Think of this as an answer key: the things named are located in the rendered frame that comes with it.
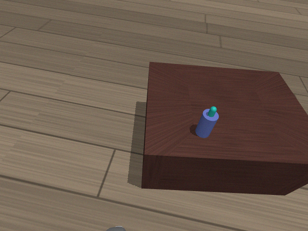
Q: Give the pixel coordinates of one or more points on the bottle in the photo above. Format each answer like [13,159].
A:
[207,121]

